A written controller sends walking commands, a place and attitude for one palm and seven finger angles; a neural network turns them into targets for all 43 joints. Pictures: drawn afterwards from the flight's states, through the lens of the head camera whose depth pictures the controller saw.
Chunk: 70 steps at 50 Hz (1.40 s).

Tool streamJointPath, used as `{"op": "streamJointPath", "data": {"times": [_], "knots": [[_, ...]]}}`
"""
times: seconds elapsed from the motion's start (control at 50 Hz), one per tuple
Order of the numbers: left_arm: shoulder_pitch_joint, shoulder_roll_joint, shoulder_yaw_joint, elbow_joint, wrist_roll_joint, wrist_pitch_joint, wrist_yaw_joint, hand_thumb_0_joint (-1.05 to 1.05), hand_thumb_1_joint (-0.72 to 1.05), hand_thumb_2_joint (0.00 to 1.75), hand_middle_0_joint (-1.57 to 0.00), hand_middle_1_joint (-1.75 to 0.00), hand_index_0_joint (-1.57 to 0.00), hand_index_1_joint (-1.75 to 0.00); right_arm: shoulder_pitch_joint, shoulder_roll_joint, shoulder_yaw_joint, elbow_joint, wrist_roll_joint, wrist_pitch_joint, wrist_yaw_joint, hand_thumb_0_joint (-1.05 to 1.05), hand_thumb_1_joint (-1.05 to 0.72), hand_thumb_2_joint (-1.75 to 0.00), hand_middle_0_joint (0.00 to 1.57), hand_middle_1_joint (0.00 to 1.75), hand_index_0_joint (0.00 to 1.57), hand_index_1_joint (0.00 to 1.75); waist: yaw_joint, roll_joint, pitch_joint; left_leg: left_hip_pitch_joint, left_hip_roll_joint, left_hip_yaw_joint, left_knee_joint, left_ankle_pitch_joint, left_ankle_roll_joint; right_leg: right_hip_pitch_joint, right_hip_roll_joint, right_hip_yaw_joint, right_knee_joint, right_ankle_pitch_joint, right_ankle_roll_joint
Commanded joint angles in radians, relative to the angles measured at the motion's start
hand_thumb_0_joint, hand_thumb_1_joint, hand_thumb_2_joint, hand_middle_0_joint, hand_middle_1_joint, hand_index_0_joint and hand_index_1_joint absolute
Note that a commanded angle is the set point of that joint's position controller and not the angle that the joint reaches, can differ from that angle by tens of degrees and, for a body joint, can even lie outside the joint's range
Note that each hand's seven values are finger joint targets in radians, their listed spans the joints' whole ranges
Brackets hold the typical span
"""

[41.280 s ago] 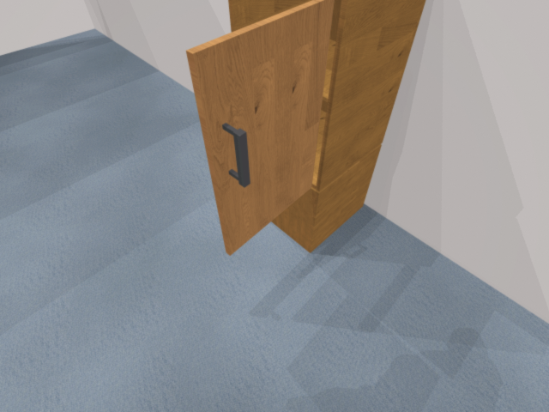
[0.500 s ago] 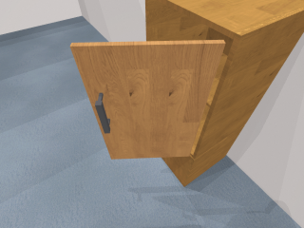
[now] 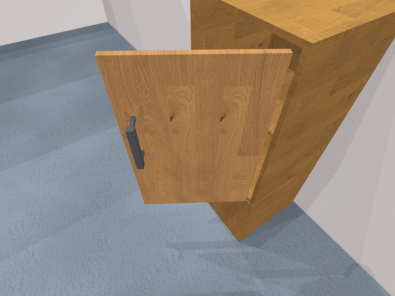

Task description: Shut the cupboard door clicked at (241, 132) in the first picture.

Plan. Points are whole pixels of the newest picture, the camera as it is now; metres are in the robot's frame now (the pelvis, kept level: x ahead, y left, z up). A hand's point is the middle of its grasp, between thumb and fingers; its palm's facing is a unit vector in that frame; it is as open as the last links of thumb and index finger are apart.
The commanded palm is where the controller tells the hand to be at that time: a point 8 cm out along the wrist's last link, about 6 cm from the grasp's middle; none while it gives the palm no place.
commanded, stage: look again from close up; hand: left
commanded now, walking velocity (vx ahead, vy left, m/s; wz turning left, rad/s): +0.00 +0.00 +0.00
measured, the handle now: (136, 143) +0.46 +0.18 +0.02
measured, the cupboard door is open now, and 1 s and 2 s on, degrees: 58 58 58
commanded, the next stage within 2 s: raise the hand and make a fist in 0.36 s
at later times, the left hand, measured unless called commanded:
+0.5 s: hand out of the picture +0.04 +0.20 -0.17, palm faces +0.07 -0.97 -0.22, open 7.3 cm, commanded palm +0.10 +0.24 -0.07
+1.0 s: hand out of the picture +0.14 +0.19 -0.04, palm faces +0.13 -0.99 -0.05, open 5.6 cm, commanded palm +0.13 +0.24 -0.04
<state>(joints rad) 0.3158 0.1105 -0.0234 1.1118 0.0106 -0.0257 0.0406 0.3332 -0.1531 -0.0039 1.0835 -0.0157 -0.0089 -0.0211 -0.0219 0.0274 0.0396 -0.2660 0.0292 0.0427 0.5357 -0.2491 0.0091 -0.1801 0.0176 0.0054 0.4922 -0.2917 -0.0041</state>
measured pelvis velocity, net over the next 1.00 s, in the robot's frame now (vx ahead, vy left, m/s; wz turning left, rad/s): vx -0.04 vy -0.02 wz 0.04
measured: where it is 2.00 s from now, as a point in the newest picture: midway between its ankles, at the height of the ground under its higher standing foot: outside the picture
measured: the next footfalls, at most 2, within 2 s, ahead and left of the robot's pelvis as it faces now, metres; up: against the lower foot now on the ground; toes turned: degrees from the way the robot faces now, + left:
none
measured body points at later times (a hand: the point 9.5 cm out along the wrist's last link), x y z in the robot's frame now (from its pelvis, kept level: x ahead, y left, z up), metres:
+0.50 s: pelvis +0.01 +0.01 +0.00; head +0.02 +0.01 +0.45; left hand +0.04 +0.25 -0.15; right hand +0.04 -0.23 -0.15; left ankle +0.02 +0.11 -0.74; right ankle -0.02 -0.12 -0.74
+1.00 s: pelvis -0.04 -0.02 -0.10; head +0.01 -0.01 +0.34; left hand +0.12 +0.24 -0.04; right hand +0.20 -0.24 -0.15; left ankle +0.02 +0.11 -0.74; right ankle -0.02 -0.12 -0.74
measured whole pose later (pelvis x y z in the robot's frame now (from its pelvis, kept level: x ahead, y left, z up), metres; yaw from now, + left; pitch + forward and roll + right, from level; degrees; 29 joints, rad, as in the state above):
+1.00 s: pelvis -0.04 -0.02 -0.10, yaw +2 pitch +12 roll -3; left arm 0.47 0.22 0.16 -0.05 -0.29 -0.48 -0.26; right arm 0.18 -0.24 -0.01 0.52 0.02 -0.29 -0.07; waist 0.07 0.02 -0.14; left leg -0.98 0.04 -0.06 1.25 -0.49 -0.02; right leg -0.87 0.01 -0.12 1.23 -0.58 -0.05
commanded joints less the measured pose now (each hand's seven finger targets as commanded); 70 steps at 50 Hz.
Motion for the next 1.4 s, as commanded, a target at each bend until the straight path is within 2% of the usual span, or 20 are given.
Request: {"op": "streamJointPath", "data": {"times": [0.0, 0.42, 0.44, 0.46, 0.48, 0.5, 0.52, 0.56, 0.58, 0.6, 0.64, 0.68, 0.7, 0.74, 0.82, 0.92, 0.98, 1.1, 1.22, 1.38], "knots": [[0.040, 0.121, 0.021, -0.060, 0.007, -0.011, 0.006, 0.00, 0.90, 0.90, -0.20, -0.30, -0.20, -0.30, 0.031, -0.083, -0.008, -0.074, 0.000, -0.020, 0.001, 0.00, -0.90, -0.90, 0.20, 0.30, 0.20, 0.30, 0.006, -0.030, 0.067, -0.018, 0.060, -0.103, -0.118, -0.011, 0.025, -0.121, -0.084, 0.096, -0.091, -0.044, -0.055], [0.010, 0.199, 0.033, -0.077, 0.005, -0.002, -0.001, 0.00, 0.90, 0.90, -0.20, -0.30, -0.20, -0.30, -0.068, -0.149, -0.012, -0.042, 0.004, -0.029, -0.002, 0.00, -0.90, -0.90, 0.20, 0.30, 0.20, 0.30, 0.024, -0.035, 0.008, 0.087, 0.067, -0.079, -0.145, 0.151, 0.030, -0.057, -0.104, 0.094, -0.086, 0.150, -0.027], [0.077, 0.176, 0.033, -0.053, 0.017, -0.015, 0.037, 0.00, 0.90, 0.90, -0.20, -0.30, -0.20, -0.30, -0.115, -0.157, -0.014, -0.100, 0.014, -0.028, 0.002, 0.00, -0.90, -0.90, 0.20, 0.30, 0.20, 0.30, 0.041, -0.104, 0.017, 0.048, 0.096, -0.060, 0.043, 0.304, 0.005, -0.058, -0.148, 0.123, -0.104, 0.438, -0.007], [-0.807, 0.804, 0.493, -1.717, -0.103, -0.293, 0.053, 0.00, 0.90, 0.90, -0.20, -0.30, -0.20, -0.30, -0.017, -0.353, -0.066, -0.361, 0.026, -0.217, -0.087, 0.00, -0.90, -0.90, 0.20, 0.30, 0.20, 0.30, -0.106, 0.018, -0.397, 0.383, 0.037, -0.089, 0.058, 0.428, 0.027, -0.061, -0.050, -0.007, 0.136, 0.458, -0.015], [-0.055, 0.243, 0.071, -1.340, -0.123, -0.203, 0.050, 0.00, 0.90, 0.90, -0.22, -0.32, -0.22, -0.32, -0.114, -0.219, -0.011, -0.372, 0.073, -0.293, -0.105, 0.00, -0.90, -0.90, 0.20, 0.30, 0.20, 0.30, 0.007, 0.343, -0.535, 0.456, 0.051, -0.100, 0.002, 0.561, 0.007, -0.180, -0.006, -0.079, 0.216, 0.166, -0.007], [0.193, 0.040, -0.001, -1.319, -0.182, -0.073, 0.052, 0.00, 0.90, 0.90, -0.24, -0.34, -0.24, -0.34, -0.133, -0.179, -0.018, -0.397, 0.049, -0.336, -0.077, 0.00, -0.90, -0.90, 0.20, 0.30, 0.20, 0.30, 0.029, 0.352, -0.467, 0.347, 0.047, -0.095, -0.048, 0.669, -0.041, -0.160, -0.003, -0.100, 0.214, 0.049, -0.013], [0.041, 0.089, 0.045, -1.216, -0.155, -0.072, 0.070, 0.00, 0.90, 0.90, -0.25, -0.36, -0.25, -0.36, -0.103, -0.177, -0.030, -0.362, 0.059, -0.351, -0.051, 0.00, -0.90, -0.90, 0.20, 0.30, 0.20, 0.30, -0.041, 0.126, -0.197, 0.140, 0.039, -0.116, -0.028, 0.461, -0.039, -0.270, -0.011, -0.091, 0.183, 0.008, 0.001], [0.085, 0.095, 0.125, -1.047, -0.167, -0.173, 0.029, 0.00, 0.90, 0.90, -0.29, -0.40, -0.29, -0.40, -0.139, -0.210, -0.068, -0.427, 0.034, -0.355, -0.026, 0.00, -0.90, -0.90, 0.20, 0.30, 0.20, 0.30, -0.031, -0.094, 0.037, -0.150, -0.009, -0.110, 0.060, 0.030, -0.022, -0.389, -0.014, -0.122, 0.109, -0.016, -0.008], [0.208, 0.084, 0.166, -0.956, -0.191, -0.256, -0.013, 0.00, 0.90, 0.90, -0.31, -0.42, -0.31, -0.42, -0.162, -0.202, -0.073, -0.455, 0.027, -0.353, -0.017, 0.00, -0.90, -0.90, 0.20, 0.30, 0.20, 0.30, 0.002, -0.197, 0.037, -0.247, -0.022, -0.101, 0.125, -0.024, -0.017, -0.445, -0.010, -0.126, 0.148, -0.065, -0.010], [0.331, 0.061, 0.184, -0.888, -0.208, -0.336, -0.078, 0.00, 0.90, 0.90, -0.33, -0.44, -0.33, -0.44, -0.171, -0.196, -0.078, -0.490, 0.029, -0.352, 0.001, 0.00, -0.90, -0.90, 0.20, 0.30, 0.20, 0.30, 0.053, -0.166, -0.005, -0.283, -0.036, -0.082, 0.184, 0.036, -0.025, -0.442, -0.008, -0.123, 0.212, -0.008, -0.026], [0.346, 0.071, 0.226, -0.873, -0.255, -0.527, -0.218, 0.00, 0.90, 0.90, -0.36, -0.48, -0.36, -0.48, -0.198, -0.194, -0.093, -0.528, 0.011, -0.342, 0.023, 0.00, -0.90, -0.90, 0.20, 0.30, 0.20, 0.30, 0.087, -0.275, -0.134, -0.417, -0.048, -0.052, 0.334, 0.012, -0.033, -0.524, -0.012, -0.092, 0.364, -0.002, -0.024], [0.290, 0.144, 0.267, -0.908, -0.288, -0.657, -0.351, 0.00, 0.90, 0.90, -0.40, -0.52, -0.40, -0.52, -0.219, -0.207, -0.103, -0.593, 0.015, -0.339, 0.032, 0.00, -0.90, -0.90, 0.20, 0.30, 0.20, 0.30, 0.097, -0.164, -0.214, -0.513, -0.059, -0.032, 0.436, -0.059, -0.028, -0.577, -0.025, -0.028, 0.444, -0.087, -0.032], [0.290, 0.194, 0.305, -0.916, -0.292, -0.644, -0.381, 0.00, 0.90, 0.90, -0.42, -0.54, -0.42, -0.54, -0.218, -0.208, -0.104, -0.625, 0.025, -0.328, 0.033, 0.00, -0.90, -0.90, 0.20, 0.30, 0.20, 0.30, 0.118, -0.052, -0.236, -0.526, -0.062, -0.022, 0.452, -0.072, -0.020, -0.570, -0.030, 0.006, 0.453, -0.116, -0.041], [0.177, 0.237, 0.312, -1.071, -0.332, -0.570, -0.402, 0.00, 0.90, 0.90, -0.46, -0.58, -0.46, -0.58, -0.246, -0.219, -0.094, -0.716, 0.043, -0.313, 0.019, 0.00, -0.90, -0.90, 0.20, 0.30, 0.20, 0.30, 0.112, 0.001, -0.301, -0.546, -0.065, -0.015, 0.456, -0.182, -0.007, -0.586, -0.033, 0.039, 0.425, -0.300, -0.034], [-0.026, 0.267, 0.290, -1.414, -0.347, -0.531, -0.326, 0.00, 0.90, 0.90, -0.53, -0.66, -0.53, -0.66, -0.198, -0.206, -0.076, -0.758, 0.048, -0.317, -0.024, 0.00, -0.90, -0.90, 0.20, 0.30, 0.20, 0.30, 0.047, 0.023, -0.371, -0.545, -0.043, -0.046, 0.526, -0.236, 0.021, -0.627, -0.028, 0.117, 0.366, -0.435, -0.015], [-0.084, 0.239, 0.194, -1.463, -0.306, -0.551, -0.301, 0.00, 0.90, 0.90, -0.62, -0.76, -0.62, -0.76, -0.151, -0.206, -0.052, -0.691, 0.040, -0.334, -0.061, 0.00, -0.90, -0.90, 0.20, 0.30, 0.20, 0.30, -0.025, 0.021, -0.301, -0.549, -0.018, -0.078, 0.569, -0.202, 0.034, -0.698, -0.003, 0.077, 0.397, -0.343, -0.018], [-0.015, 0.245, 0.206, -1.363, -0.314, -0.468, -0.336, 0.00, 0.90, 0.90, -0.68, -0.82, -0.68, -0.82, -0.147, -0.207, -0.046, -0.675, 0.048, -0.327, -0.070, 0.00, -0.90, -0.90, 0.20, 0.30, 0.20, 0.30, -0.011, 0.002, -0.302, -0.565, -0.018, -0.085, 0.549, -0.187, 0.030, -0.662, -0.004, 0.062, 0.389, -0.314, -0.012], [0.117, 0.289, 0.340, -1.323, -0.345, -0.307, -0.316, 0.00, 0.90, 0.90, -0.79, -0.94, -0.79, -0.94, -0.172, -0.174, -0.048, -0.699, 0.053, -0.284, -0.068, 0.00, -0.90, -0.90, 0.20, 0.30, 0.20, 0.30, 0.077, -0.043, -0.387, -0.540, -0.026, -0.082, 0.497, -0.064, 0.018, -0.481, -0.022, 0.059, 0.386, -0.125, 0.003], [0.129, 0.225, 0.275, -1.396, -0.337, -0.396, -0.275, 0.00, 0.90, 0.90, -0.90, -1.06, -0.90, -1.06, -0.152, -0.178, -0.049, -0.699, 0.039, -0.284, -0.051, 0.00, -0.90, -0.90, 0.20, 0.30, 0.20, 0.30, 0.058, -0.024, -0.385, -0.470, -0.023, -0.088, 0.457, 0.002, 0.016, -0.509, -0.006, -0.016, 0.445, 0.014, -0.006], [0.114, 0.228, 0.230, -1.445, -0.320, -0.412, -0.269, 0.00, 0.90, 0.90, -1.04, -1.22, -1.04, -1.22, -0.128, -0.205, -0.047, -0.717, 0.045, -0.274, -0.049, 0.00, -0.90, -0.90, 0.20, 0.30, 0.20, 0.30, 0.039, 0.015, -0.359, -0.407, -0.019, -0.105, 0.389, -0.068, 0.016, -0.547, 0.011, -0.064, 0.436, -0.075, -0.023]]}}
